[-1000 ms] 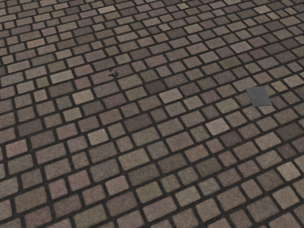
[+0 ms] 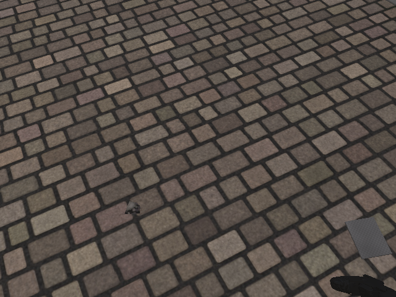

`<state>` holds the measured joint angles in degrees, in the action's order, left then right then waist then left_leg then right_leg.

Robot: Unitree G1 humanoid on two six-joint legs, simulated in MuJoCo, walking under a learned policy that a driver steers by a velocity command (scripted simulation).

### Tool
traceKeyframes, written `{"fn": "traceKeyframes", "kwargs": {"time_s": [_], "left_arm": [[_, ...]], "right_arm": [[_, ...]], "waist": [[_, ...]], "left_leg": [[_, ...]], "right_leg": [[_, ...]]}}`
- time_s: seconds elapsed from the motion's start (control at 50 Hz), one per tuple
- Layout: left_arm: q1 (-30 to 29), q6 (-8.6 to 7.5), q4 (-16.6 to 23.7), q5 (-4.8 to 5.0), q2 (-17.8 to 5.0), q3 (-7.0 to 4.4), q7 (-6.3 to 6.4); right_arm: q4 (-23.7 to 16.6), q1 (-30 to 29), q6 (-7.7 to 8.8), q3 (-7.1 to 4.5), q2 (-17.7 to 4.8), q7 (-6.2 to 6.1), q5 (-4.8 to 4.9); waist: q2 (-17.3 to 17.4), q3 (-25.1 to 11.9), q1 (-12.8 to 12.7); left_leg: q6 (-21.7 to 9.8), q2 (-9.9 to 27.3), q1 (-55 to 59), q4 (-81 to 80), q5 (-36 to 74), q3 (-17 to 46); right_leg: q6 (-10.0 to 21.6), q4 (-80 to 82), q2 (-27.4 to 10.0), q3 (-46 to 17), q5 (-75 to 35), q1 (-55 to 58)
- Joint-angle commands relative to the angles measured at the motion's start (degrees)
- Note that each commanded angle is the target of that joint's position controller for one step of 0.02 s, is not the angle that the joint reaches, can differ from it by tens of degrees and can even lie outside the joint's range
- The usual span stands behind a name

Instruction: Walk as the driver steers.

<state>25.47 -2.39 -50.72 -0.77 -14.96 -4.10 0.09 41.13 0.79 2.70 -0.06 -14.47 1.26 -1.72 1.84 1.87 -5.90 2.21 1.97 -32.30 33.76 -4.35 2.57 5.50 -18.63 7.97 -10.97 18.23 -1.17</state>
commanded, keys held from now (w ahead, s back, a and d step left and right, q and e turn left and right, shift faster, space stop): w+e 0.36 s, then w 0.22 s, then w+q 0.42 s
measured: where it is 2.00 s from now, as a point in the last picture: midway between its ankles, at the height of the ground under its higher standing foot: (254, 152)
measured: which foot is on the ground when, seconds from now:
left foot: up 0.00-0.04, down 0.06-0.58, up 0.60-1.00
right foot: down 0.00-0.06, up 0.08-0.56, down 0.58-1.00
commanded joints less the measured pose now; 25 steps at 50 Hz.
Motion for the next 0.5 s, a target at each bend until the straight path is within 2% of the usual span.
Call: {"fn": "traceKeyframes", "kwargs": {"time_s": [0.02,0.04,0.06,0.08,0.1,0.12,0.14,0.16,0.18,0.2,0.26,0.36,0.42,0.46,0.5], "left_arm": [[-2.4,-0.64,4.1,-0.35,-10.9,-2.56,0.56],[-3.5,-1.03,4.3,0.13,-10.7,-2.46,0.12],[-3.3,-1.61,5.7,0.97,-7.5,-1.55,-0.47],[2.1,-1.51,7.5,2.64,-2.6,-0.49,-0.39],[3.1,-0.65,6.5,0.55,-7.0,-0.86,0.13],[-0.3,-0.12,5.8,-0.3,-8.0,-1.15,-0.11],[-3.3,0.04,6.1,-0.45,-7.0,-0.96,-0.73],[-4.7,0.44,6.4,-0.81,-6.3,-0.94,-1.27],[-4.9,1.14,6.6,-1.35,-6.1,-0.94,-1.86],[-4.9,1.73,6.7,-1.44,-5.7,-0.84,-2.27],[-9.0,2.53,8.7,-1.32,-4.8,-0.51,-3.19],[-18.3,2.46,12.2,-1.21,-3.4,0.49,-4.22],[-23.7,1.95,14.0,-1.31,-2.0,1.55,-4.68],[-25.7,1.82,14.6,-1.49,-2.2,1.8,-4.58],[-26.3,1.58,14.9,-1.88,-2.8,1.76,-4.09]], "right_arm": [[-3.0,3.3,1.74,-2.09,-7.4,-0.75,0.38],[-1.2,10.1,2.45,-2.78,-8.9,-1.42,0.09],[-0.6,18.5,2.99,-3.85,-13.0,-2.46,-1.12],[-1.0,20.5,2.1,-5.09,-18.0,-2.95,-2.03],[-0.7,18.4,1.2,-5.07,-15.1,-2.65,-1.1],[-1.6,15.1,1.03,-3.84,-9.5,-2.38,-0.67],[-1.4,12.9,1.17,-3.09,-6.7,-2.11,-0.52],[-1.1,12.5,1.41,-2.8,-5.8,-2.13,-0.54],[-0.3,13.1,1.79,-2.7,-5.6,-2.17,-0.32],[0.4,13.9,2.31,-2.83,-5.8,-1.98,0.0],[1.7,16.0,3.46,-3.35,-6.5,-1.5,0.74],[3.7,18.5,3.28,-3.73,-6.7,-1.35,0.6],[5.2,20.7,3.24,-3.85,-7.3,-1.23,0.57],[6.5,22.6,2.9,-4.02,-8.2,-1.27,0.54],[8.1,24.4,2.17,-4.11,-9.0,-1.37,0.58]], "waist": [[-6.8,-2.7,5.6],[-4.2,-6.1,9.2],[1.8,-13.8,12.4],[14.0,-19.5,10.1],[10.5,-16.6,8.0],[2.8,-9.0,7.6],[0.0,-4.5,7.3],[2.2,-2.7,6.7],[4.5,-1.8,6.1],[5.1,-1.9,5.8],[4.2,-1.9,5.5],[3.3,0.7,6.8],[3.4,2.0,8.2],[3.4,2.7,8.7],[3.6,2.8,8.6]], "left_leg": [[-2.1,-3.3,13.3,-5.4,-4.8,-0.9],[-3.6,-2.6,23.6,-9.3,-3.6,-0.3],[-6.6,8.2,36.5,-11.2,-12.7,9.8],[-12.3,22.9,49.7,-15.8,-18.6,33.3],[-14.3,23.8,45.3,-17.1,-23.9,40.8],[-13.2,21.0,38.0,-17.9,-23.6,32.3],[-12.0,17.7,32.1,-19.4,-16.8,23.6],[-10.6,15.2,28.9,-20.6,-10.6,17.2],[-9.9,13.3,26.9,-21.4,-5.7,12.6],[-9.8,12.6,26.3,-21.7,-1.0,9.8],[-10.9,13.2,27.2,-23.4,6.3,4.4],[-10.8,11.9,28.4,-25.1,10.0,-4.6],[-10.1,11.5,27.6,-25.3,10.9,-7.9],[-9.8,12.4,29.4,-24.8,13.0,-8.9],[-9.6,13.6,32.7,-22.0,20.1,-9.5]], "right_leg": [[3.6,-5.6,-14.0,-11.7,-34.7,-3.8],[2.2,-14.1,-11.0,-9.7,-35.1,-6.6],[0.6,-28.2,-7.4,-5.3,-25.3,-12.5],[-1.2,-43.0,1.2,2.9,10.1,-29.6],[-0.7,-50.0,-3.2,4.4,12.8,-35.8],[-0.8,-51.6,-6.0,4.3,7.4,-36.3],[-1.4,-49.7,-7.7,5.1,3.5,-35.3],[-1.9,-47.9,-9.1,5.7,1.9,-34.1],[-2.5,-47.1,-9.9,6.2,1.1,-33.2],[-2.8,-47.3,-9.9,6.8,0.2,-32.6],[-3.5,-46.7,-10.8,7.3,-3.5,-36.1],[-4.4,-36.2,-11.7,9.7,-12.7,-39.6],[-3.3,-24.8,-10.9,12.2,-15.8,-34.5],[-2.0,-20.1,-10.0,14.1,-13.5,-31.8],[-0.2,-16.6,-8.5,15.5,-9.3,-29.3]]}}
Keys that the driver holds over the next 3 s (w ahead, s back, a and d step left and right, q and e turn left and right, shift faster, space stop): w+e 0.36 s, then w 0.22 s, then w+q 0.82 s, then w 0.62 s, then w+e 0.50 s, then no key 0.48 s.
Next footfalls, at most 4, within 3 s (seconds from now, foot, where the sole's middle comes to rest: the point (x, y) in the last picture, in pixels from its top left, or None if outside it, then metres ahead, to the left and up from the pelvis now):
0.06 left None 0.20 0.12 -0.78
0.58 right None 0.40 -0.16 -0.78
1.12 left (246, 225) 0.72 -0.05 -0.78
1.64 right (283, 158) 1.04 -0.20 -0.78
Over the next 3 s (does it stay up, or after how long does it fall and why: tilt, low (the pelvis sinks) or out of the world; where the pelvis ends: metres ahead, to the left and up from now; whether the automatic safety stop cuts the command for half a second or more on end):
stays up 1.44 -0.07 0.00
